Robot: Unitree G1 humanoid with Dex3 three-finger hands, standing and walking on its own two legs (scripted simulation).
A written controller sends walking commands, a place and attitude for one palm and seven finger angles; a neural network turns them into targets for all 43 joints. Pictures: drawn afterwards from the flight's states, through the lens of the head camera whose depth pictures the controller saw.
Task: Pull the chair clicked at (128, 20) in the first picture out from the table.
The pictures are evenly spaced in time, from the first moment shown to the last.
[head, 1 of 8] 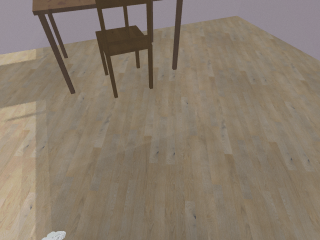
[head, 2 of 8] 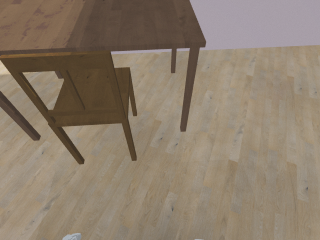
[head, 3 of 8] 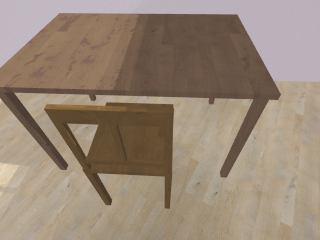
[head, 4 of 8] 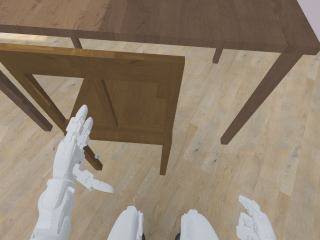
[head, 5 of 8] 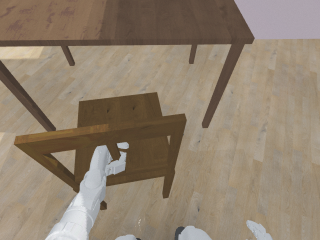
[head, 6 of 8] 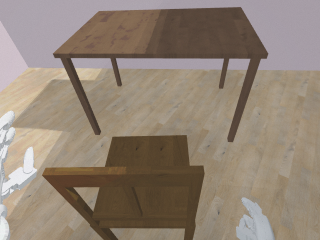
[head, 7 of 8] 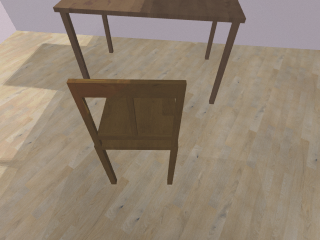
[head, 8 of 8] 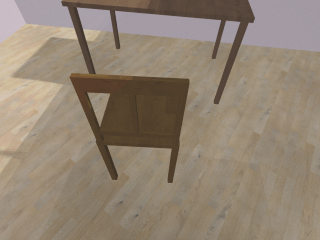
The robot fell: no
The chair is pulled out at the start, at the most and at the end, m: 0.00 0.58 0.58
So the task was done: yes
